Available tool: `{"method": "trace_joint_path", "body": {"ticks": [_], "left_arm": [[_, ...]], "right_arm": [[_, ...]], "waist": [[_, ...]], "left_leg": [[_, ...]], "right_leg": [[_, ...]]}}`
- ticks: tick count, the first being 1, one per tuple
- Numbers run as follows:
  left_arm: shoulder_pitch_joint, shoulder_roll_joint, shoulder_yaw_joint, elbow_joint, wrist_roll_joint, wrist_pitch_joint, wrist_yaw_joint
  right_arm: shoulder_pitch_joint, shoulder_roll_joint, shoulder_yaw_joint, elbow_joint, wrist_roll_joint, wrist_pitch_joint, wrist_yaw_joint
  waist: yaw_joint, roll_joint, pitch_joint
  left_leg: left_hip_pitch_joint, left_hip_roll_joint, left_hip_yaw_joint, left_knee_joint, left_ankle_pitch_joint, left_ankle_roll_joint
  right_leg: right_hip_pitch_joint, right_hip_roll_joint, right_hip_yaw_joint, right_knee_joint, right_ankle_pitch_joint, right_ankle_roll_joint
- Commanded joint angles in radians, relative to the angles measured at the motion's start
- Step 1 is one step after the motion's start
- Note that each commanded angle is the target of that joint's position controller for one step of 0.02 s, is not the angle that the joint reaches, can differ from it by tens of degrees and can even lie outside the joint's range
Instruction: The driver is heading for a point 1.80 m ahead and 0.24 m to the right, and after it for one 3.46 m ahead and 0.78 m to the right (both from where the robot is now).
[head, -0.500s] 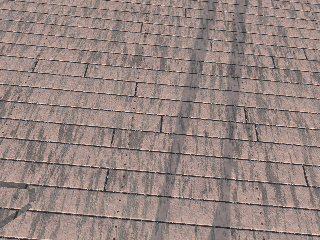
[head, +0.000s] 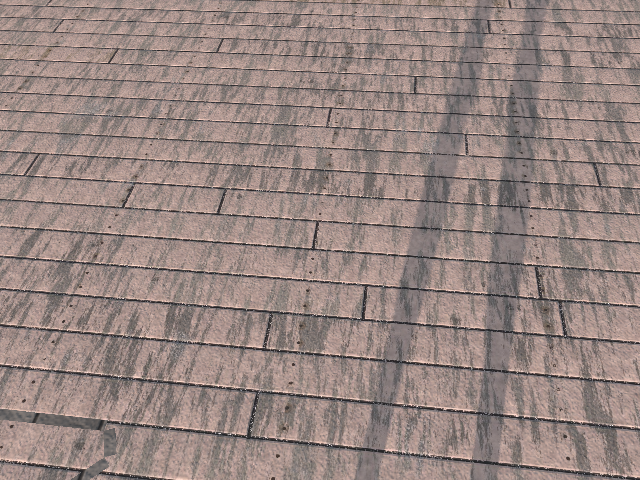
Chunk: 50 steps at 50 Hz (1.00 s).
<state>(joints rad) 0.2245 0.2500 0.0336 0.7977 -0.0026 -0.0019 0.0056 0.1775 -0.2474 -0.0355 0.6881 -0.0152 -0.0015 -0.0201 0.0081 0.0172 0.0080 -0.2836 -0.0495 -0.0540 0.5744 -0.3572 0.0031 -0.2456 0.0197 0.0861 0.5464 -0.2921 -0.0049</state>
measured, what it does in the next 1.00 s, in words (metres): walks ahead: right foot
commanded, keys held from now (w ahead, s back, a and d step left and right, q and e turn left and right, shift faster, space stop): w+e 0.50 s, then w+q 0.32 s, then q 0.18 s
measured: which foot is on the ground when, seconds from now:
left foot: down 0.00-0.52, up 0.54-1.00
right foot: down 0.00-0.10, up 0.12-0.50, down 0.52-1.00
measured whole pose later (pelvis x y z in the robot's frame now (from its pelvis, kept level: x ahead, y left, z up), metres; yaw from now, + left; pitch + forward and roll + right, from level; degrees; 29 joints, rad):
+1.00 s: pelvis +0.41 -0.19 -0.01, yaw -11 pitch +2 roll -2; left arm 0.29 0.27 0.05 0.81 0.00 -0.05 0.03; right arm 0.13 -0.26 -0.04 0.70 0.01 -0.06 0.06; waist 0.06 0.04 0.03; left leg -0.63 0.03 0.02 0.59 0.07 0.02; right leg 0.06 0.08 -0.18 0.27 -0.37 -0.07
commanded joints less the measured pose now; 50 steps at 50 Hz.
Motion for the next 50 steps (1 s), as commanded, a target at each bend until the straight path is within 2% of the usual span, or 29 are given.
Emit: {"method": "trace_joint_path", "body": {"ticks": [1,3,4,5,6,7,8,9,12,16,18,21,23,24,25,26,27,28,29,30,31,32,33,34,37,42,45,47,50], "left_arm": [[-0.020,0.211,0.056,-0.068,-0.016,-0.010,0.023],[-0.072,0.189,0.053,-0.097,-0.025,-0.004,0.024],[-0.100,0.164,0.047,-0.116,-0.025,-0.004,0.022],[-0.136,0.116,0.036,-0.148,-0.028,-0.009,0.021],[-0.153,0.077,0.026,-0.176,-0.036,-0.021,0.018],[-0.162,0.125,0.038,-0.197,-0.039,-0.031,0.015],[-0.125,0.149,0.049,-0.182,-0.041,-0.038,0.008],[-0.094,0.142,0.050,-0.165,-0.038,-0.041,0.000],[-0.120,0.108,0.044,-0.171,-0.030,-0.045,-0.024],[-0.194,0.072,0.026,-0.219,-0.024,-0.041,-0.049],[-0.237,0.061,0.018,-0.242,-0.024,-0.043,-0.060],[-0.264,0.086,0.024,-0.266,-0.027,-0.039,-0.072],[-0.234,0.119,0.041,-0.273,-0.023,-0.035,-0.075],[-0.156,0.147,0.059,-0.258,-0.020,-0.031,-0.072],[0.008,0.193,0.089,-0.213,-0.022,-0.025,-0.064],[0.182,0.242,0.116,-0.170,-0.025,-0.016,-0.045],[0.185,0.363,0.123,-0.165,-0.026,-0.024,-0.031],[0.223,0.280,0.099,-0.188,-0.021,-0.036,-0.034],[0.168,0.232,0.082,-0.170,-0.009,-0.051,-0.040],[0.105,0.209,0.072,-0.165,-0.009,-0.061,-0.040],[0.037,0.164,0.058,-0.163,-0.003,-0.068,-0.040],[0.002,0.142,0.050,-0.164,0.013,-0.078,-0.042],[-0.009,0.116,0.048,-0.156,0.013,-0.088,-0.045],[-0.017,0.139,0.052,-0.145,0.015,-0.099,-0.043],[-0.002,0.130,0.054,-0.105,0.019,-0.120,-0.036],[0.015,0.148,0.052,-0.074,0.017,-0.117,-0.011],[0.056,0.162,0.053,-0.043,0.010,-0.098,0.011],[0.078,0.180,0.057,-0.032,0.007,-0.071,0.026],[0.057,0.212,0.069,-0.048,0.000,-0.030,0.050]], "right_arm": [[-0.054,-0.092,-0.043,-0.085,0.021,-0.060,0.008],[0.010,-0.079,-0.048,-0.059,0.031,-0.088,0.019],[0.063,-0.100,-0.059,-0.039,0.031,-0.094,0.018],[0.135,-0.154,-0.076,-0.019,0.016,-0.097,0.012],[0.225,-0.211,-0.093,0.004,0.008,-0.097,0.014],[0.220,-0.217,-0.095,0.008,-0.001,-0.098,0.017],[0.191,-0.169,-0.081,-0.001,0.008,-0.102,0.010],[0.171,-0.147,-0.075,-0.006,0.017,-0.102,0.005],[0.152,-0.148,-0.070,-0.001,0.011,-0.096,0.000],[0.163,-0.180,-0.076,0.019,0.013,-0.092,0.001],[0.171,-0.204,-0.080,0.032,0.020,-0.088,0.002],[0.186,-0.235,-0.089,0.053,0.036,-0.081,0.007],[0.178,-0.255,-0.094,0.060,0.043,-0.074,0.008],[0.169,-0.268,-0.098,0.060,0.047,-0.068,0.005],[0.164,-0.261,-0.094,0.055,0.048,-0.063,0.001],[0.194,-0.220,-0.074,0.050,0.032,-0.070,-0.002],[0.311,-0.057,-0.017,0.001,-0.007,-0.087,0.014],[0.239,-0.143,-0.030,0.020,0.041,-0.115,0.022],[0.117,-0.210,-0.050,-0.012,0.082,-0.123,0.022],[0.084,-0.194,-0.042,-0.020,0.074,-0.127,0.015],[0.080,-0.189,-0.044,-0.003,0.047,-0.121,0.007],[0.125,-0.185,-0.047,0.010,0.042,-0.107,0.010],[0.144,-0.173,-0.046,0.035,0.038,-0.092,0.011],[0.188,-0.147,-0.043,0.040,0.044,-0.075,0.013],[0.124,-0.133,-0.042,0.044,0.048,-0.049,0.009],[0.010,-0.101,-0.035,0.017,0.036,-0.073,0.032],[-0.092,-0.062,-0.018,-0.029,0.023,-0.079,0.057],[-0.121,-0.066,-0.018,-0.058,0.025,-0.080,0.079],[-0.040,-0.109,-0.038,-0.070,0.020,-0.076,0.100]], "waist": [[-0.006,-0.231,0.072],[-0.054,-0.201,0.050],[-0.079,-0.162,0.023],[-0.105,-0.034,0.006],[-0.123,0.149,-0.003],[-0.108,0.190,0.066],[-0.078,0.123,0.087],[-0.063,0.090,0.080],[-0.069,0.063,0.072],[-0.092,0.072,0.068],[-0.102,0.075,0.078],[-0.095,0.080,0.094],[-0.053,0.092,0.067],[0.001,0.096,0.009],[0.091,0.074,-0.085],[0.167,0.009,-0.173],[0.048,-0.317,-0.301],[0.125,-0.188,-0.435],[0.133,-0.129,-0.250],[0.093,-0.091,-0.154],[0.051,-0.059,-0.089],[0.006,-0.101,-0.073],[-0.006,-0.094,-0.060],[-0.036,-0.131,-0.075],[-0.022,-0.057,0.012],[0.017,-0.044,0.050],[0.054,-0.039,0.070],[0.063,-0.049,0.057],[0.008,-0.100,-0.021]], "left_leg": [[-0.058,0.001,0.029,0.034,-0.043,0.010],[0.075,0.015,0.022,-0.110,-0.009,0.035],[0.188,0.052,-0.008,-0.156,0.034,0.045],[0.313,0.149,-0.144,-0.219,-0.096,0.080],[0.413,0.306,-0.413,-0.362,-0.298,0.159],[0.383,0.442,-0.576,-0.408,-0.329,0.236],[0.372,0.438,-0.534,-0.402,-0.293,0.246],[0.390,0.405,-0.447,-0.403,-0.225,0.221],[0.355,0.334,-0.198,-0.431,0.070,0.165],[0.282,0.287,0.018,-0.437,0.266,0.155],[0.253,0.286,0.081,-0.432,0.291,0.143],[0.257,0.318,0.133,-0.418,0.321,0.125],[0.290,0.333,0.179,-0.323,0.605,0.104],[0.289,0.324,0.216,-0.194,0.811,0.087],[0.229,0.291,0.258,0.013,0.923,0.060],[-0.005,0.265,0.250,0.277,0.727,0.023],[-0.396,0.097,0.191,0.677,-0.206,-0.039],[-0.460,0.068,-0.029,0.815,-0.228,-0.026],[-0.549,0.110,-0.023,0.835,-0.132,-0.003],[-0.524,0.159,-0.015,0.766,-0.036,0.015],[-0.462,0.198,-0.016,0.701,0.036,0.018],[-0.382,0.224,-0.036,0.664,0.094,0.021],[-0.323,0.235,-0.040,0.640,0.116,0.031],[-0.311,0.226,-0.031,0.632,0.146,0.015],[-0.380,0.207,-0.070,0.536,0.234,-0.011],[-0.389,0.140,-0.036,0.212,0.512,-0.004],[-0.358,0.117,0.049,0.076,0.554,0.000],[-0.375,0.098,0.083,0.028,0.505,0.007],[-0.288,0.023,0.140,0.018,0.325,0.046]], "right_leg": [[-0.075,-0.218,0.404,-0.323,-0.450,-0.183],[-0.119,-0.164,0.372,-0.283,-0.402,-0.160],[-0.177,-0.125,0.337,-0.224,-0.354,-0.131],[-0.320,-0.045,0.221,-0.056,-0.296,-0.078],[-0.466,0.047,0.066,0.207,-0.223,-0.036],[-0.597,-0.006,0.061,0.386,-0.264,-0.037],[-0.630,-0.047,0.086,0.488,-0.216,-0.042],[-0.647,-0.063,0.080,0.527,-0.153,-0.041],[-0.623,-0.103,0.033,0.524,0.006,-0.016],[-0.527,-0.111,-0.049,0.353,0.153,0.029],[-0.461,-0.105,-0.080,0.240,0.206,0.022],[-0.379,-0.087,-0.125,0.152,0.192,-0.017],[-0.289,-0.042,-0.163,0.113,0.132,-0.065],[-0.168,0.004,-0.195,0.093,0.114,-0.093],[0.059,0.055,-0.214,0.055,0.142,-0.130],[0.376,0.008,-0.089,0.057,0.150,-0.171],[0.671,-0.310,0.506,-0.071,-0.078,-0.343],[0.663,-0.397,0.766,-0.261,-0.279,-0.378],[0.543,-0.372,0.605,-0.279,-0.221,-0.314],[0.384,-0.341,0.466,-0.278,-0.121,-0.280],[0.244,-0.295,0.341,-0.284,0.002,-0.249],[0.148,-0.268,0.262,-0.306,0.102,-0.235],[0.101,-0.223,0.174,-0.323,0.194,-0.206],[0.075,-0.246,0.158,-0.362,0.202,-0.237],[0.043,-0.225,0.035,-0.415,0.268,-0.219],[0.113,-0.182,-0.142,-0.426,0.474,-0.131],[0.167,-0.190,-0.206,-0.375,0.697,-0.094],[0.252,-0.209,-0.221,-0.308,0.785,-0.088],[0.339,-0.231,-0.228,-0.114,1.091,-0.079]]}}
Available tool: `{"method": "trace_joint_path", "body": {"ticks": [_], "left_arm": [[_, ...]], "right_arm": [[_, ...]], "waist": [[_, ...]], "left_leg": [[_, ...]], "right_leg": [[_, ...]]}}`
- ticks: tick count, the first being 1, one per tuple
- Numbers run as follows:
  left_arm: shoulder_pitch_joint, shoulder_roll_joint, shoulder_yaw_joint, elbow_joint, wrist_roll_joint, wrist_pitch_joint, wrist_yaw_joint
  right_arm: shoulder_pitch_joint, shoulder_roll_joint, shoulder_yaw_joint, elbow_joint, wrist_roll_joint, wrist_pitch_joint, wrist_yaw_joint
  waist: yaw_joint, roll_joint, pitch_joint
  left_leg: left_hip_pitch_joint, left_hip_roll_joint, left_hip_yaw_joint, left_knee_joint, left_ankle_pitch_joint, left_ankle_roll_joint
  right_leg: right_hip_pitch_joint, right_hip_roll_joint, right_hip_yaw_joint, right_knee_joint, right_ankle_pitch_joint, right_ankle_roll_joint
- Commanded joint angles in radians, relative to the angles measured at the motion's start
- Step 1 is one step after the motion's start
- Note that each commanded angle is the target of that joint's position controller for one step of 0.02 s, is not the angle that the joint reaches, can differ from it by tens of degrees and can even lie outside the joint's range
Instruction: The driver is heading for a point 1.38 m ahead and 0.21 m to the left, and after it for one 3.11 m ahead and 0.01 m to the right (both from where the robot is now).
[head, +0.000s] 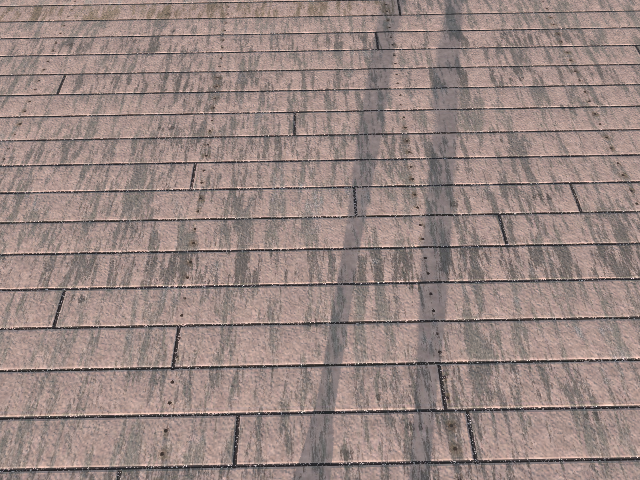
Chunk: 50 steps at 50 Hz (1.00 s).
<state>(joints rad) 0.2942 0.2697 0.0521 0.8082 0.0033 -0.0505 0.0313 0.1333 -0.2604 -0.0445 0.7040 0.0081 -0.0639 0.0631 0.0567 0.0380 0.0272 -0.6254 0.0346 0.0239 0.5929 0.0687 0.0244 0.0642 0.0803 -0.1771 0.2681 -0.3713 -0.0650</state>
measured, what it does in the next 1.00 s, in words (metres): walks ahead, turning left: left foot, then right foot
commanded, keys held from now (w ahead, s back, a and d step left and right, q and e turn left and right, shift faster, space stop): q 0.42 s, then w+q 0.10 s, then w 0.16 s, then w+e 0.32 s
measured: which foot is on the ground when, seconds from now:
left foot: up 0.00-0.02, down 0.04-0.50, up 0.52-0.90, down 0.92-1.00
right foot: down 0.00-0.06, up 0.08-0.46, down 0.48-0.92, up 0.94-1.00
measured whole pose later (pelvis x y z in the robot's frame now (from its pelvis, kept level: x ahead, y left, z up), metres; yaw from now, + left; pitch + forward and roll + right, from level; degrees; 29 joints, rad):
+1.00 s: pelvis +0.27 +0.04 +0.01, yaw +18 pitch +3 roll +0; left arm 0.43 0.29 0.06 0.80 -0.04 -0.05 0.01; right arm 0.16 -0.24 -0.04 0.64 0.00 -0.09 0.01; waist 0.05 -0.03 -0.02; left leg -0.30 -0.01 0.03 0.49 -0.24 0.01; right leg -0.35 -0.02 0.08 0.98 -0.44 -0.01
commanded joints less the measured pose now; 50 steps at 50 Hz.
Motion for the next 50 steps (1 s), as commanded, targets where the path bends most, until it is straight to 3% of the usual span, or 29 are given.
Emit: {"method": "trace_joint_path", "body": {"ticks": [1,2,3,4,5,6,7,8,10,13,18,21,23,24,25,26,27,28,30,32,38,41,43,45,46,47,48,49,50], "left_arm": [[-0.031,0.197,0.053,-0.071,-0.005,0.029,0.030],[-0.064,0.190,0.049,-0.088,-0.009,0.032,0.030],[-0.041,0.148,0.031,-0.110,0.007,0.019,0.021],[0.114,0.037,-0.006,-0.136,0.037,0.003,-0.004],[0.076,0.153,0.010,-0.117,0.017,-0.014,-0.028],[-0.040,0.180,0.017,-0.156,-0.019,-0.014,-0.032],[-0.074,0.164,0.014,-0.166,-0.010,-0.006,-0.023],[-0.091,0.164,0.017,-0.168,0.005,0.011,-0.011],[-0.047,0.138,0.017,-0.163,0.007,0.035,-0.007],[-0.034,0.103,0.006,-0.148,0.011,0.040,0.008],[-0.111,0.107,0.010,-0.164,0.001,0.049,0.009],[-0.135,0.112,0.017,-0.176,-0.004,0.030,-0.002],[-0.080,0.114,0.027,-0.162,-0.011,0.015,-0.013],[-0.049,0.137,0.039,-0.156,-0.009,0.013,-0.011],[0.005,0.199,0.053,-0.161,0.011,0.016,-0.004],[0.019,0.280,0.074,-0.145,0.046,0.016,-0.015],[-0.040,0.239,0.066,-0.173,0.043,0.003,-0.015],[-0.069,0.186,0.054,-0.177,0.021,-0.002,-0.007],[-0.053,0.149,0.041,-0.166,-0.004,-0.006,0.001],[0.002,0.134,0.034,-0.141,0.003,-0.017,-0.001],[0.065,0.175,0.044,-0.098,-0.019,-0.014,-0.014],[0.102,0.209,0.053,-0.079,-0.029,-0.007,-0.024],[0.093,0.209,0.052,-0.074,-0.039,0.002,-0.027],[0.080,0.155,0.035,-0.075,-0.033,0.001,-0.028],[0.043,0.072,0.008,-0.100,-0.016,-0.007,-0.033],[0.088,0.016,-0.007,-0.150,-0.026,-0.028,-0.024],[0.065,0.125,0.021,-0.141,-0.048,-0.035,-0.019],[0.034,0.157,0.036,-0.141,-0.055,-0.033,-0.023],[0.026,0.143,0.036,-0.128,-0.048,-0.027,-0.025]], "right_arm": [[0.088,-0.129,-0.044,-0.073,-0.003,-0.012,0.014],[0.206,-0.175,-0.066,-0.052,-0.005,-0.014,0.000],[0.278,-0.245,-0.083,-0.055,-0.011,-0.011,-0.024],[0.219,-0.326,-0.089,-0.091,-0.026,-0.010,-0.035],[0.220,-0.259,-0.077,-0.116,-0.026,0.002,-0.038],[0.146,-0.214,-0.064,-0.137,-0.019,0.011,-0.044],[0.088,-0.178,-0.055,-0.138,0.000,0.023,-0.048],[0.055,-0.156,-0.046,-0.147,0.010,0.031,-0.055],[0.018,-0.172,-0.053,-0.151,-0.008,0.042,-0.055],[0.030,-0.200,-0.068,-0.145,-0.013,0.049,-0.067],[0.008,-0.209,-0.074,-0.153,0.000,0.087,-0.091],[0.018,-0.202,-0.074,-0.156,-0.001,0.099,-0.090],[0.005,-0.188,-0.068,-0.162,0.008,0.105,-0.091],[0.023,-0.161,-0.060,-0.159,0.010,0.105,-0.091],[0.065,-0.093,-0.041,-0.156,0.004,0.103,-0.089],[0.026,-0.111,-0.047,-0.212,0.014,0.082,-0.084],[0.017,-0.177,-0.062,-0.202,0.004,0.065,-0.084],[0.029,-0.201,-0.073,-0.178,0.001,0.064,-0.082],[0.070,-0.155,-0.063,-0.141,-0.010,0.063,-0.077],[0.054,-0.111,-0.050,-0.134,-0.005,0.049,-0.068],[-0.097,-0.051,-0.018,-0.169,0.003,0.003,-0.050],[-0.107,-0.074,-0.024,-0.165,0.017,-0.016,-0.037],[-0.053,-0.095,-0.035,-0.149,0.025,-0.027,-0.034],[0.091,-0.133,-0.057,-0.107,0.020,-0.030,-0.049],[0.256,-0.189,-0.074,-0.089,-0.001,-0.028,-0.064],[0.325,-0.298,-0.099,-0.068,-0.019,-0.015,-0.064],[0.325,-0.224,-0.084,-0.056,-0.017,-0.021,-0.059],[0.272,-0.160,-0.062,-0.055,-0.008,-0.025,-0.059],[0.217,-0.121,-0.049,-0.058,-0.008,-0.029,-0.058]], "waist": [[-0.085,-0.130,-0.086],[-0.155,-0.108,-0.145],[-0.179,0.021,-0.244],[-0.053,0.247,-0.393],[-0.137,0.065,-0.545],[-0.136,0.020,-0.413],[-0.095,-0.090,-0.258],[-0.074,-0.094,-0.182],[-0.017,-0.014,-0.113],[-0.023,0.028,-0.159],[-0.053,0.089,-0.178],[-0.071,0.134,-0.162],[-0.035,0.135,-0.176],[-0.023,0.099,-0.162],[-0.028,-0.082,-0.190],[-0.036,-0.346,-0.088],[-0.044,-0.277,-0.032],[-0.054,-0.217,-0.015],[-0.047,-0.169,-0.016],[-0.026,-0.156,0.002],[0.026,-0.196,0.021],[0.029,-0.206,0.026],[-0.019,-0.198,0.012],[-0.099,-0.162,-0.059],[-0.182,-0.038,-0.183],[-0.162,0.245,-0.250],[-0.181,0.174,-0.194],[-0.158,0.153,-0.095],[-0.133,0.127,-0.051]], "left_leg": [[0.147,-0.089,0.066,-0.010,-0.137,0.047],[0.315,-0.105,0.043,-0.111,-0.052,0.084],[0.588,0.035,-0.149,-0.121,0.319,0.155],[0.977,0.353,-0.644,-0.045,0.672,0.432],[0.968,0.342,-0.693,-0.127,0.483,0.441],[0.851,0.289,-0.563,-0.159,0.329,0.380],[0.668,0.230,-0.474,-0.207,0.208,0.319],[0.535,0.200,-0.434,-0.240,0.134,0.291],[0.343,0.130,-0.376,-0.285,0.090,0.266],[0.303,0.102,-0.335,-0.257,0.218,0.259],[0.278,0.058,-0.389,-0.254,-0.187,0.190],[0.318,0.063,-0.461,-0.223,-0.233,0.172],[0.294,0.037,-0.486,-0.193,-0.418,0.140],[0.209,-0.012,-0.459,-0.140,-0.564,0.100],[0.068,-0.108,-0.322,0.126,-0.714,0.036],[-0.166,-0.181,-0.184,0.314,-0.663,0.019],[-0.189,-0.095,-0.218,0.433,-0.572,0.005],[-0.193,-0.086,-0.204,0.474,-0.497,-0.008],[-0.189,-0.072,-0.171,0.536,-0.403,-0.042],[-0.165,-0.061,-0.137,0.534,-0.325,-0.047],[0.026,-0.017,-0.025,0.128,-0.256,-0.062],[0.152,-0.042,-0.011,-0.009,-0.300,-0.056],[0.287,-0.049,-0.017,-0.127,-0.244,-0.032],[0.573,-0.025,-0.038,-0.192,-0.217,0.007],[0.815,0.163,-0.232,-0.209,-0.282,0.064],[0.954,0.390,-0.590,-0.293,-0.487,0.200],[0.871,0.389,-0.663,-0.335,-0.641,0.242],[0.810,0.343,-0.546,-0.350,-0.628,0.211],[0.748,0.292,-0.436,-0.371,-0.534,0.182]], "right_leg": [[0.015,-0.286,0.031,0.289,1.221,-0.012],[-0.047,-0.252,0.019,0.481,1.133,0.008],[-0.251,-0.169,0.011,0.778,0.697,0.053],[-0.687,0.039,0.125,1.205,-0.331,0.147],[-0.712,0.002,0.336,1.278,-0.279,0.127],[-0.749,-0.048,0.336,1.233,-0.201,0.109],[-0.762,-0.083,0.304,1.126,-0.141,0.105],[-0.735,-0.106,0.292,1.044,-0.105,0.110],[-0.619,-0.104,0.267,0.902,-0.075,0.123],[-0.558,-0.084,0.247,0.733,-0.036,0.159],[-0.507,-0.064,0.268,0.563,0.091,0.162],[-0.478,-0.048,0.271,0.434,0.069,0.141],[-0.350,-0.046,0.246,0.241,0.136,0.106],[-0.240,-0.101,0.273,0.147,0.128,0.074],[-0.107,-0.330,0.491,0.071,-0.046,-0.009],[-0.157,-0.468,0.825,-0.067,-0.262,-0.141],[-0.202,-0.466,0.836,-0.082,-0.343,-0.167],[-0.209,-0.415,0.729,-0.064,-0.311,-0.131],[-0.176,-0.345,0.600,-0.061,-0.212,-0.093],[-0.189,-0.308,0.499,-0.090,-0.121,-0.091],[-0.221,-0.280,0.383,-0.101,0.106,-0.112],[-0.249,-0.299,0.411,-0.068,0.100,-0.128],[-0.274,-0.310,0.449,-0.028,0.089,-0.114],[-0.379,-0.247,0.412,0.111,0.154,-0.058],[-0.525,-0.161,0.329,0.408,0.058,-0.001],[-0.811,-0.068,0.216,0.709,-0.178,0.045],[-0.888,-0.112,0.293,0.883,-0.180,0.048],[-0.934,-0.138,0.309,0.932,-0.092,0.039],[-0.922,-0.160,0.300,0.933,-0.013,0.043]]}}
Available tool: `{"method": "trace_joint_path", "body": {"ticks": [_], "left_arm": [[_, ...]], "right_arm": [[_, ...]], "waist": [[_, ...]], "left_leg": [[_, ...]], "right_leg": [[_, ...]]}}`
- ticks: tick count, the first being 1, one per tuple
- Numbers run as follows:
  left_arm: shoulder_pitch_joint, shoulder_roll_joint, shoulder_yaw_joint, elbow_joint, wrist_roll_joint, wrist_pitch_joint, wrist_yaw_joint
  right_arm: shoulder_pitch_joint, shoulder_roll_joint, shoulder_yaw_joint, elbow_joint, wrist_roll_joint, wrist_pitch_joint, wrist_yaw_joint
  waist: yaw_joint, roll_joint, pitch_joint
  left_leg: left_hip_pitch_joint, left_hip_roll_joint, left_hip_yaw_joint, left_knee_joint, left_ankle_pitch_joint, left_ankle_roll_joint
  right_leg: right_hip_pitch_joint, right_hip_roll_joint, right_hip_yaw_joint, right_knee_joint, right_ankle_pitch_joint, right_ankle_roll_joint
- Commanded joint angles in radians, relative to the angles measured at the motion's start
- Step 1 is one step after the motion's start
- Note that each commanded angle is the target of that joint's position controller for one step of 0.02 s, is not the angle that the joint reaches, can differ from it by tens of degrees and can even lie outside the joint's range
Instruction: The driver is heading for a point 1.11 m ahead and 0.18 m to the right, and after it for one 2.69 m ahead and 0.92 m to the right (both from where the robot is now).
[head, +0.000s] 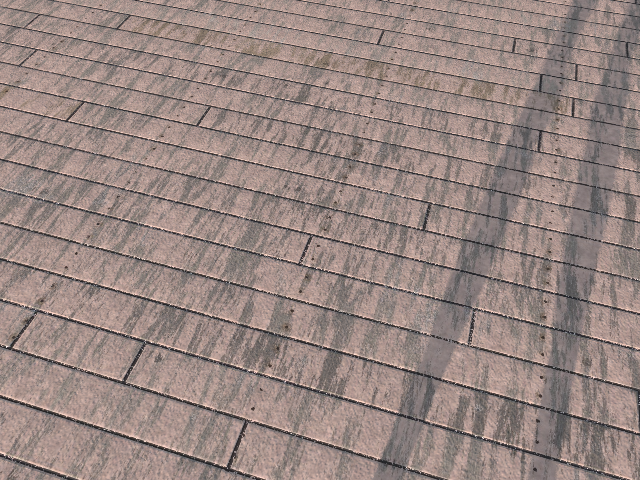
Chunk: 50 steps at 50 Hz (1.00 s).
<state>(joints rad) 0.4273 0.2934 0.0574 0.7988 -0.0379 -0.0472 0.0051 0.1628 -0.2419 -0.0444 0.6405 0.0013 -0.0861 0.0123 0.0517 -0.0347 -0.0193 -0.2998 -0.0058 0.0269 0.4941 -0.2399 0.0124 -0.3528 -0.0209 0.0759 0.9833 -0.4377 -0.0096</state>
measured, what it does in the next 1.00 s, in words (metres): walks ahead: right foot, then left foot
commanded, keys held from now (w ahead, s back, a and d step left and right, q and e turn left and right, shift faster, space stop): w+e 0.50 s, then w+q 0.50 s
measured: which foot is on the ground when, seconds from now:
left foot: down 0.00-0.40, up 0.42-0.92, down 0.94-1.00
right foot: up 0.00-0.36, down 0.38-0.96, up 0.98-1.00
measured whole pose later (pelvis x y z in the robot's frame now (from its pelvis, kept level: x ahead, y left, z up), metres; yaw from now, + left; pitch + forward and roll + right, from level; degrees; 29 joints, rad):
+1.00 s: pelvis +0.55 -0.11 -0.02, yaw -10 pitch +3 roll +0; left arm 0.31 0.31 0.05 0.80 0.01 -0.05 0.01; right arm 0.13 -0.29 -0.05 0.67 0.02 -0.08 0.05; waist 0.03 0.00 0.04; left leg -0.51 -0.05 0.03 0.60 -0.14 0.08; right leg -0.12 0.03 -0.01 0.90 -0.44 -0.01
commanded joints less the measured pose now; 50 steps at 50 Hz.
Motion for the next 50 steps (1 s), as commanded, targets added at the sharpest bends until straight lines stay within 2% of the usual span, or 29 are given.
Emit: {"method": "trace_joint_path", "body": {"ticks": [1,2,3,4,9,13,15,17,18,19,20,21,22,23,24,25,26,28,31,36,40,42,43,45,46,47,48,49,50], "left_arm": [[-0.127,0.106,0.031,-0.117,0.003,-0.024,-0.001],[-0.132,0.087,0.032,-0.115,0.007,-0.014,-0.004],[-0.134,0.061,0.025,-0.121,0.006,-0.008,-0.009],[-0.134,0.046,0.022,-0.119,0.010,-0.003,-0.014],[-0.255,0.014,0.004,-0.172,0.018,0.002,-0.034],[-0.379,0.019,-0.001,-0.227,0.016,0.001,-0.061],[-0.401,0.040,0.007,-0.250,0.016,0.002,-0.070],[-0.341,0.084,0.030,-0.252,0.019,0.010,-0.071],[-0.217,0.122,0.053,-0.225,0.016,0.015,-0.067],[-0.053,0.178,0.086,-0.186,0.013,0.024,-0.051],[0.022,0.276,0.107,-0.168,0.007,0.034,-0.028],[-0.009,0.313,0.099,-0.210,0.008,0.014,-0.036],[-0.013,0.218,0.075,-0.209,0.016,0.002,-0.042],[-0.052,0.189,0.064,-0.199,0.019,-0.008,-0.041],[-0.110,0.173,0.057,-0.205,0.018,-0.015,-0.040],[-0.172,0.147,0.049,-0.218,0.027,-0.014,-0.037],[-0.212,0.127,0.040,-0.230,0.043,-0.017,-0.033],[-0.219,0.097,0.029,-0.210,0.040,-0.029,-0.030],[-0.176,0.123,0.031,-0.165,0.039,-0.042,-0.021],[-0.137,0.138,0.026,-0.115,0.040,-0.047,-0.013],[-0.090,0.152,0.032,-0.062,0.038,-0.039,-0.014],[-0.077,0.150,0.035,-0.044,0.035,-0.027,-0.009],[-0.081,0.155,0.037,-0.041,0.034,-0.019,-0.006],[-0.108,0.179,0.044,-0.047,0.032,-0.007,0.005],[-0.120,0.190,0.046,-0.052,0.033,0.002,0.012],[-0.133,0.182,0.040,-0.061,0.033,0.009,0.020],[-0.111,0.142,0.020,-0.087,0.056,0.000,0.029],[-0.021,0.036,-0.014,-0.113,0.061,-0.028,0.009],[-0.075,0.134,0.002,-0.109,0.037,-0.064,-0.012]], "right_arm": [[0.145,-0.111,-0.042,0.011,-0.004,-0.007,-0.006],[0.119,-0.093,-0.037,0.015,-0.009,-0.010,-0.006],[0.110,-0.100,-0.041,0.022,-0.011,-0.015,-0.007],[0.110,-0.095,-0.042,0.031,-0.010,-0.021,-0.007],[0.099,-0.153,-0.059,0.075,-0.005,-0.021,-0.020],[0.146,-0.197,-0.071,0.116,0.013,-0.011,-0.026],[0.156,-0.219,-0.077,0.130,0.020,0.001,-0.026],[0.158,-0.256,-0.086,0.132,0.025,0.017,-0.031],[0.151,-0.266,-0.087,0.129,0.028,0.027,-0.034],[0.156,-0.251,-0.078,0.122,0.027,0.026,-0.038],[0.214,-0.143,-0.044,0.087,-0.013,0.018,-0.035],[0.250,-0.097,-0.013,0.046,-0.009,-0.018,-0.022],[0.116,-0.202,-0.040,0.027,0.029,-0.041,-0.010],[0.064,-0.201,-0.036,0.007,0.044,-0.054,-0.007],[0.051,-0.183,-0.031,0.016,0.016,-0.061,-0.017],[0.065,-0.185,-0.038,0.020,-0.004,-0.055,-0.024],[0.099,-0.190,-0.040,0.036,0.001,-0.041,-0.020],[0.142,-0.163,-0.033,0.067,-0.003,-0.013,-0.016],[0.059,-0.131,-0.021,0.050,-0.004,0.006,-0.020],[-0.075,-0.110,-0.009,0.028,0.013,-0.005,0.001],[-0.153,-0.103,-0.004,-0.010,0.025,-0.007,0.026],[-0.177,-0.108,-0.004,-0.030,0.023,-0.010,0.041],[-0.172,-0.108,-0.004,-0.037,0.021,-0.010,0.049],[-0.110,-0.132,-0.016,-0.037,0.015,-0.006,0.053],[-0.026,-0.163,-0.033,-0.023,0.012,-0.002,0.050],[0.118,-0.210,-0.060,0.008,0.013,0.001,0.041],[0.276,-0.292,-0.083,0.026,0.013,0.009,0.026],[0.269,-0.329,-0.089,0.015,0.026,0.005,0.026],[0.284,-0.233,-0.064,0.015,0.026,0.009,0.024]], "waist": [[-0.109,0.183,0.038],[-0.089,0.164,0.066],[-0.074,0.177,0.069],[-0.069,0.149,0.069],[-0.078,0.110,0.100],[-0.110,0.088,0.131],[-0.099,0.090,0.121],[-0.049,0.125,0.044],[0.025,0.123,-0.027],[0.110,0.095,-0.111],[0.076,-0.133,-0.199],[0.018,-0.233,-0.386],[0.081,-0.083,-0.326],[0.057,-0.060,-0.177],[0.012,0.039,-0.096],[-0.036,0.040,-0.065],[-0.067,0.000,-0.060],[-0.080,-0.011,-0.050],[-0.051,-0.013,0.007],[0.014,-0.008,0.062],[0.048,-0.011,0.105],[0.051,0.004,0.113],[0.041,0.001,0.103],[-0.003,-0.030,0.039],[-0.052,-0.045,-0.025],[-0.133,-0.024,-0.110],[-0.184,0.092,-0.233],[-0.105,0.351,-0.341],[-0.163,0.212,-0.363]], "left_leg": [[0.363,0.302,-0.355,-0.294,-0.111,0.178],[0.310,0.272,-0.267,-0.316,-0.001,0.156],[0.271,0.272,-0.220,-0.329,0.090,0.156],[0.269,0.259,-0.160,-0.325,0.215,0.156],[0.219,0.247,0.013,-0.359,0.302,0.148],[0.268,0.273,0.089,-0.354,0.325,0.122],[0.328,0.287,0.121,-0.294,0.489,0.105],[0.375,0.282,0.154,-0.127,0.844,0.084],[0.350,0.263,0.176,0.048,0.945,0.067],[0.205,0.227,0.193,0.285,0.865,0.032],[-0.147,0.125,0.190,0.657,0.172,-0.020],[-0.394,-0.050,-0.041,0.920,-0.381,-0.047],[-0.492,0.011,-0.148,0.946,-0.299,-0.028],[-0.518,0.049,-0.127,0.879,-0.209,-0.007],[-0.458,0.093,-0.124,0.787,-0.146,-0.004],[-0.401,0.116,-0.124,0.717,-0.098,-0.010],[-0.330,0.139,-0.126,0.694,-0.066,-0.015],[-0.283,0.151,-0.096,0.641,-0.032,-0.039],[-0.340,0.160,-0.078,0.502,0.128,-0.060],[-0.338,0.125,-0.056,0.210,0.408,-0.036],[-0.404,0.094,-0.062,0.106,0.373,-0.003],[-0.444,0.076,-0.058,0.082,0.292,0.021],[-0.440,0.065,-0.045,0.069,0.237,0.035],[-0.317,0.009,0.015,0.066,0.139,0.070],[-0.192,-0.033,0.049,0.067,0.108,0.092],[0.028,-0.061,0.049,0.025,0.162,0.128],[0.349,0.119,-0.217,0.032,0.218,0.205],[0.679,0.344,-0.781,-0.091,0.055,0.415],[0.719,0.329,-0.817,-0.162,-0.082,0.376]], "right_leg": [[-0.495,-0.071,0.048,0.195,0.109,-0.008],[-0.462,-0.083,0.052,0.176,0.157,-0.006],[-0.436,-0.088,0.043,0.164,0.192,0.001],[-0.433,-0.085,0.037,0.156,0.215,0.006],[-0.378,-0.083,-0.013,-0.124,0.417,0.022],[-0.323,-0.070,-0.074,-0.291,0.458,-0.024],[-0.287,-0.041,-0.109,-0.333,0.400,-0.059],[-0.151,0.033,-0.173,-0.333,0.295,-0.104],[0.014,0.081,-0.196,-0.359,0.285,-0.133],[0.287,0.102,-0.164,-0.395,0.320,-0.172],[0.613,-0.115,0.209,-0.422,0.276,-0.268],[0.782,-0.320,0.791,-0.626,0.050,-0.451],[0.742,-0.291,0.722,-0.693,0.000,-0.374],[0.601,-0.257,0.576,-0.699,0.054,-0.329],[0.443,-0.207,0.452,-0.678,0.256,-0.291],[0.330,-0.178,0.388,-0.702,0.308,-0.282],[0.242,-0.171,0.354,-0.728,0.365,-0.284],[0.165,-0.157,0.258,-0.759,0.488,-0.287],[0.136,-0.136,0.142,-0.803,0.539,-0.263],[0.199,-0.128,0.029,-0.846,0.438,-0.200],[0.352,-0.188,-0.005,-0.831,0.464,-0.192],[0.440,-0.216,-0.018,-0.794,0.558,-0.183],[0.477,-0.223,-0.032,-0.759,0.633,-0.172],[0.498,-0.215,-0.069,-0.643,0.972,-0.144],[0.490,-0.197,-0.093,-0.516,1.153,-0.127],[0.406,-0.157,-0.138,-0.313,1.192,-0.092],[0.158,-0.112,-0.165,0.007,0.856,-0.050],[-0.270,0.130,-0.094,0.372,-0.041,0.027],[-0.391,0.070,0.072,0.439,-0.079,0.007]]}}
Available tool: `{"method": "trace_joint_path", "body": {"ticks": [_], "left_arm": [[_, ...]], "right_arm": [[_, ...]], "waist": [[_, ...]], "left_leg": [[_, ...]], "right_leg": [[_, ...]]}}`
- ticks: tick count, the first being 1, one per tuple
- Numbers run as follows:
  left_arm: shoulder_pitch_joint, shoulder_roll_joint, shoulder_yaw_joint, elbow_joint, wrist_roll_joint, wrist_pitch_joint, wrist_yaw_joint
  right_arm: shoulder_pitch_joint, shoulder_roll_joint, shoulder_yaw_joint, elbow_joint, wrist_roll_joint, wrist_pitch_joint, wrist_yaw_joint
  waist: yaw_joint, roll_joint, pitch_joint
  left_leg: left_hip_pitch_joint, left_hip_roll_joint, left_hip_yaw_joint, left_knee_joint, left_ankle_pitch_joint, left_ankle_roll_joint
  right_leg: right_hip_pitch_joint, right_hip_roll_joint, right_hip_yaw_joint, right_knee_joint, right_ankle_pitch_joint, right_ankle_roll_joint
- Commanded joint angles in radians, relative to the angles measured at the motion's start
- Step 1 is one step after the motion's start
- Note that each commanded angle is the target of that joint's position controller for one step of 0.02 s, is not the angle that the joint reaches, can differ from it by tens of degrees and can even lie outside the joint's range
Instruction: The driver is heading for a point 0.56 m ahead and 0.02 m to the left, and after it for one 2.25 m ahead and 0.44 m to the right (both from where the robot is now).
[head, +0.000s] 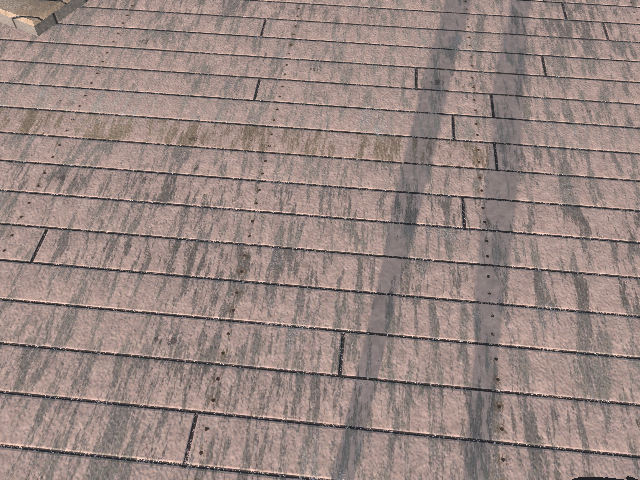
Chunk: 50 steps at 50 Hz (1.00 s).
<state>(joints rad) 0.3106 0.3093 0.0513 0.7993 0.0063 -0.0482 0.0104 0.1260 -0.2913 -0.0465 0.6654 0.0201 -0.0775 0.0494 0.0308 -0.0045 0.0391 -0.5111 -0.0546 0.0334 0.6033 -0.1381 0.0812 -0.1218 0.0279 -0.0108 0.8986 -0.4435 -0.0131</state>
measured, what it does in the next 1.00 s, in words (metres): walks ahead: right foot, then left foot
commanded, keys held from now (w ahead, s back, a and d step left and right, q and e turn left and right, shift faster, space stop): w+q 0.34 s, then w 0.22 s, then e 0.44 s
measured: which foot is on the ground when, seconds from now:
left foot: down 0.00-0.42, up 0.44-0.82, down 0.84-1.00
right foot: up 0.00-0.40, down 0.42-0.86, up 0.88-1.00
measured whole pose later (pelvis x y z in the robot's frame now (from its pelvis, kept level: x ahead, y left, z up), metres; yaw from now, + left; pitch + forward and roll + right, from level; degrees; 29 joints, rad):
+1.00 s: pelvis +0.46 +0.05 +0.02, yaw +6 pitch +1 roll +0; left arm 0.28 0.33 0.07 0.76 -0.02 0.04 0.04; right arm 0.07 -0.24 -0.03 0.66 -0.02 -0.02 -0.01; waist 0.04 -0.03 0.05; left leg -0.37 0.01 0.03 0.47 -0.12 0.02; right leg -0.48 0.01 0.05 1.11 -0.51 0.08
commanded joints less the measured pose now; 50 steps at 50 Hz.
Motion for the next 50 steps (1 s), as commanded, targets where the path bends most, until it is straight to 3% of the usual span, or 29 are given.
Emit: {"method": "trace_joint_path", "body": {"ticks": [1,2,3,5,7,8,12,16,19,20,21,22,23,24,25,26,28,30,33,38,41,42,43,44,45,46,48,49,50], "left_arm": [[-0.061,0.139,0.011,-0.147,-0.043,-0.082,-0.028],[-0.110,0.120,0.005,-0.165,-0.032,-0.093,-0.027],[-0.134,0.124,0.012,-0.170,-0.003,-0.091,-0.019],[-0.093,0.116,0.015,-0.174,0.009,-0.076,-0.018],[-0.076,0.088,0.009,-0.165,0.014,-0.055,-0.012],[-0.097,0.075,0.002,-0.176,0.011,-0.050,-0.009],[-0.262,0.042,-0.012,-0.205,0.009,-0.058,-0.014],[-0.329,0.073,0.002,-0.225,-0.010,-0.070,-0.025],[-0.269,0.104,0.021,-0.208,-0.012,-0.083,-0.031],[-0.194,0.115,0.032,-0.188,-0.007,-0.087,-0.027],[-0.083,0.149,0.045,-0.175,0.009,-0.092,-0.022],[0.038,0.231,0.067,-0.158,0.026,-0.087,-0.017],[0.115,0.226,0.076,-0.108,-0.003,-0.072,-0.031],[0.079,0.142,0.054,-0.120,-0.021,-0.069,-0.031],[0.019,0.110,0.042,-0.126,-0.015,-0.062,-0.028],[-0.020,0.089,0.032,-0.128,-0.005,-0.057,-0.028],[-0.033,0.060,0.020,-0.117,0.004,-0.061,-0.030],[-0.061,0.081,0.021,-0.104,-0.001,-0.061,-0.032],[-0.067,0.119,0.032,-0.084,-0.013,-0.046,-0.021],[0.013,0.157,0.046,-0.041,-0.034,-0.005,0.001],[-0.030,0.143,0.046,-0.058,-0.040,0.010,0.014],[-0.021,0.105,0.036,-0.068,-0.032,0.008,0.014],[0.012,0.037,0.015,-0.094,-0.004,0.002,0.010],[0.161,0.023,0.006,-0.080,-0.017,0.007,0.011],[0.170,0.111,0.030,-0.056,-0.029,0.024,0.015],[0.096,0.138,0.045,-0.066,-0.034,0.043,0.022],[0.057,0.129,0.054,-0.074,-0.024,0.091,0.041],[0.068,0.105,0.050,-0.083,-0.025,0.104,0.042],[0.074,0.090,0.048,-0.088,-0.023,0.108,0.041]], "right_arm": [[0.285,-0.155,-0.054,-0.020,-0.003,0.003,-0.020],[0.228,-0.154,-0.052,-0.029,-0.009,0.004,-0.021],[0.180,-0.134,-0.045,-0.040,-0.011,0.004,-0.024],[0.136,-0.136,-0.043,-0.056,-0.019,0.007,-0.031],[0.128,-0.136,-0.043,-0.052,-0.013,0.007,-0.040],[0.133,-0.163,-0.051,-0.048,-0.011,0.007,-0.045],[0.184,-0.175,-0.057,-0.018,0.002,0.022,-0.062],[0.241,-0.169,-0.058,0.011,0.011,0.036,-0.066],[0.230,-0.155,-0.056,0.016,0.003,0.043,-0.068],[0.225,-0.135,-0.050,0.017,-0.003,0.043,-0.066],[0.226,-0.086,-0.031,0.007,-0.010,0.039,-0.061],[0.336,-0.028,-0.010,-0.002,-0.005,0.030,-0.060],[0.395,-0.046,-0.006,0.001,0.013,0.021,-0.060],[0.304,-0.136,-0.026,0.005,0.020,0.021,-0.060],[0.201,-0.156,-0.033,-0.015,0.010,0.023,-0.060],[0.137,-0.142,-0.030,-0.031,-0.007,0.021,-0.059],[0.123,-0.107,-0.027,-0.032,-0.016,0.014,-0.050],[0.154,-0.066,-0.019,-0.031,-0.019,0.016,-0.054],[0.093,-0.023,0.003,-0.040,-0.039,0.007,-0.054],[-0.030,-0.058,-0.008,-0.061,-0.025,0.006,-0.046],[0.027,-0.098,-0.031,-0.047,-0.032,0.000,-0.050],[0.064,-0.135,-0.042,-0.046,-0.045,-0.003,-0.059],[0.136,-0.206,-0.056,-0.054,-0.063,0.004,-0.073],[0.144,-0.184,-0.053,-0.054,-0.058,0.029,-0.071],[0.126,-0.137,-0.044,-0.058,-0.038,0.045,-0.065],[0.081,-0.099,-0.033,-0.062,-0.031,0.052,-0.065],[-0.028,-0.079,-0.023,-0.063,-0.037,0.056,-0.063],[-0.058,-0.104,-0.031,-0.055,-0.047,0.057,-0.064],[-0.072,-0.096,-0.031,-0.050,-0.050,0.055,-0.065]], "waist": [[-0.152,0.124,-0.287],[-0.116,0.001,-0.177],[-0.086,-0.038,-0.123],[-0.032,0.022,-0.090],[-0.014,0.021,-0.070],[-0.016,0.053,-0.050],[-0.085,0.066,-0.038],[-0.104,0.092,-0.049],[-0.063,0.128,-0.058],[-0.023,0.133,-0.086],[0.029,0.093,-0.187],[0.025,-0.106,-0.335],[0.025,-0.312,-0.366],[0.052,-0.172,-0.224],[0.051,-0.097,-0.115],[0.040,-0.047,-0.046],[0.009,-0.076,-0.009],[-0.039,-0.126,-0.032],[-0.033,-0.081,-0.056],[0.004,-0.098,-0.090],[-0.056,-0.097,-0.107],[-0.068,-0.057,-0.145],[-0.072,0.129,-0.255],[-0.037,0.311,-0.376],[-0.046,0.210,-0.342],[-0.046,0.150,-0.247],[-0.015,0.113,-0.141],[0.006,0.170,-0.110],[0.010,0.174,-0.095]], "left_leg": [[0.828,0.344,-0.671,-0.281,-0.165,0.259],[0.670,0.307,-0.573,-0.298,-0.061,0.232],[0.556,0.277,-0.510,-0.319,0.044,0.222],[0.424,0.242,-0.459,-0.353,0.184,0.238],[0.338,0.211,-0.386,-0.380,0.225,0.229],[0.289,0.210,-0.365,-0.384,0.264,0.237],[0.207,0.118,-0.280,-0.358,0.172,0.149],[0.302,0.151,-0.384,-0.285,0.062,0.119],[0.383,0.188,-0.442,-0.199,0.086,0.094],[0.373,0.163,-0.428,-0.132,0.147,0.075],[0.322,0.115,-0.375,0.045,0.141,0.042],[0.050,-0.011,-0.254,0.371,-0.092,-0.030],[-0.178,-0.036,-0.202,0.587,-0.455,-0.061],[-0.263,0.019,-0.233,0.667,-0.391,-0.059],[-0.274,0.052,-0.196,0.668,-0.309,-0.059],[-0.255,0.078,-0.172,0.622,-0.256,-0.056],[-0.165,0.128,-0.149,0.530,-0.198,-0.055],[-0.113,0.127,-0.106,0.444,-0.191,-0.079],[-0.013,0.098,-0.062,0.215,-0.110,-0.120],[0.104,0.028,-0.085,-0.027,0.109,-0.120],[0.262,0.039,-0.100,-0.178,0.209,-0.076],[0.384,0.114,-0.138,-0.211,0.344,-0.039],[0.615,0.339,-0.308,-0.140,0.737,0.049],[0.729,0.527,-0.504,-0.129,0.774,0.200],[0.641,0.489,-0.513,-0.188,0.538,0.200],[0.568,0.425,-0.427,-0.216,0.357,0.163],[0.377,0.356,-0.302,-0.299,0.142,0.135],[0.280,0.343,-0.252,-0.331,0.125,0.148],[0.249,0.324,-0.197,-0.343,0.138,0.151]], "right_leg": [[-0.670,-0.027,0.147,0.499,-0.007,-0.003],[-0.659,-0.067,0.128,0.402,0.054,-0.007],[-0.616,-0.097,0.120,0.306,0.092,0.002],[-0.532,-0.112,0.115,0.226,0.104,0.033],[-0.510,-0.114,0.087,0.145,0.138,0.063],[-0.501,-0.111,0.074,0.068,0.165,0.082],[-0.378,-0.047,0.051,-0.249,0.484,0.100],[-0.336,-0.018,0.092,-0.384,0.503,0.077],[-0.273,-0.026,0.087,-0.427,0.415,0.025],[-0.163,-0.029,0.071,-0.460,0.418,-0.005],[0.031,-0.117,0.140,-0.442,0.400,-0.060],[0.387,-0.322,0.460,-0.442,0.310,-0.201],[0.476,-0.435,0.804,-0.568,0.026,-0.288],[0.372,-0.402,0.757,-0.608,-0.145,-0.249],[0.248,-0.361,0.613,-0.620,-0.080,-0.212],[0.136,-0.311,0.504,-0.647,0.041,-0.196],[0.011,-0.245,0.362,-0.675,0.306,-0.181],[-0.034,-0.234,0.320,-0.682,0.555,-0.211],[-0.074,-0.195,0.196,-0.650,0.881,-0.211],[-0.043,-0.178,0.217,-0.570,0.789,-0.158],[-0.070,-0.152,0.274,-0.460,0.625,-0.101],[-0.121,-0.094,0.256,-0.360,0.530,-0.061],[-0.290,-0.003,0.184,-0.106,0.137,-0.007],[-0.436,0.051,0.120,0.120,-0.309,0.034],[-0.469,0.000,0.136,0.237,-0.259,0.060],[-0.517,-0.025,0.113,0.293,-0.192,0.075],[-0.487,-0.066,0.101,0.300,-0.077,0.099],[-0.430,-0.070,0.075,0.294,-0.037,0.112],[-0.404,-0.071,0.059,0.266,-0.008,0.117]]}}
